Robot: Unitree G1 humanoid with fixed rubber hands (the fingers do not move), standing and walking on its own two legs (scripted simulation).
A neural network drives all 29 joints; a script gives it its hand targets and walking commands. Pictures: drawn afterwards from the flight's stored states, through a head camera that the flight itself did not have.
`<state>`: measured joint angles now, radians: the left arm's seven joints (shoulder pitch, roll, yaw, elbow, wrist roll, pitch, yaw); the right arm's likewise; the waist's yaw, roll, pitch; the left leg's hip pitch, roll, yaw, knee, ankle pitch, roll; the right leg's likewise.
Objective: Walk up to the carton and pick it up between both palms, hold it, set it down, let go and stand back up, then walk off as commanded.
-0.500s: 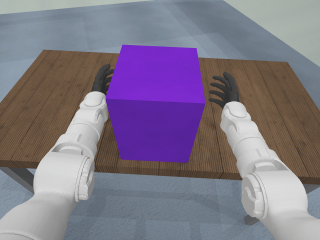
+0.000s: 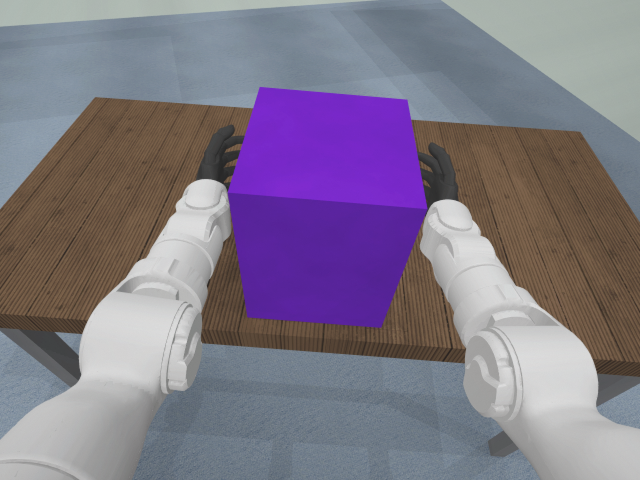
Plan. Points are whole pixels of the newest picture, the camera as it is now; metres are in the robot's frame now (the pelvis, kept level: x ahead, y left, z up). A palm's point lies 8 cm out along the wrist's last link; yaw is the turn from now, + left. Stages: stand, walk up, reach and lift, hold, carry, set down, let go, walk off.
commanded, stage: reach and lift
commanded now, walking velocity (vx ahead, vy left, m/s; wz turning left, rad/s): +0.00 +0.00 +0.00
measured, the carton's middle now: (323, 213) +0.46 +0.02 +0.08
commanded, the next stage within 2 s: none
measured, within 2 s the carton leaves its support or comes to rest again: leaves its support in 1.60 s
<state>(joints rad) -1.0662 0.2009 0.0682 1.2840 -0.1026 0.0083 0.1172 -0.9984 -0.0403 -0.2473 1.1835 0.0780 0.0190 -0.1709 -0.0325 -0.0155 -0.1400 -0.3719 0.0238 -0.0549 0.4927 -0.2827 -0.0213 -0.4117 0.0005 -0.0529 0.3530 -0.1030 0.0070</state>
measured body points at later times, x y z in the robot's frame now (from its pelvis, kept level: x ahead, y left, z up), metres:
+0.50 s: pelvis +0.02 +0.01 +0.01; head +0.02 +0.03 +0.46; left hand +0.45 +0.17 +0.13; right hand +0.43 -0.13 +0.13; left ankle -0.03 +0.12 -0.74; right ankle +0.04 -0.13 -0.74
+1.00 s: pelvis +0.04 +0.01 +0.01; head +0.05 +0.05 +0.45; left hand +0.46 +0.16 +0.12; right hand +0.44 -0.13 +0.12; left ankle -0.03 +0.12 -0.74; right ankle +0.04 -0.13 -0.74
